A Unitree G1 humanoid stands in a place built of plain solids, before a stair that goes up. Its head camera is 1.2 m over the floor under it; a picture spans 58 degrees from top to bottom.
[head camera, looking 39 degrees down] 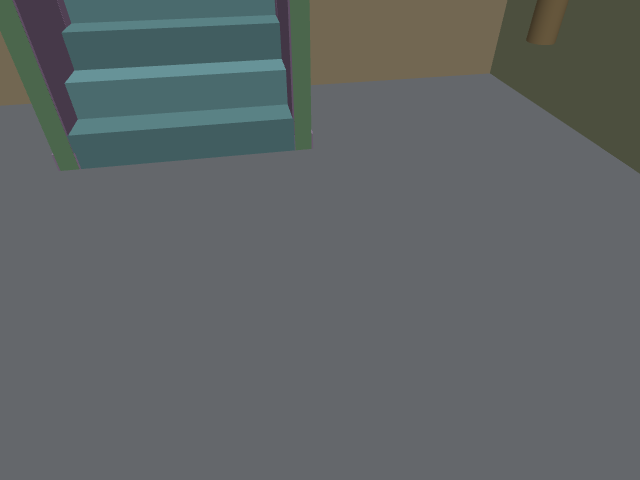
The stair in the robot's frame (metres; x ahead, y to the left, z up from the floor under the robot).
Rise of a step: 0.20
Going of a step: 0.21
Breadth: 1.20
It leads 11 degrees to the left of straight ahead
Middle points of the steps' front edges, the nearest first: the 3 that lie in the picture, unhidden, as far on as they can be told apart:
2.21 0.74 0.20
2.42 0.78 0.40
2.63 0.81 0.60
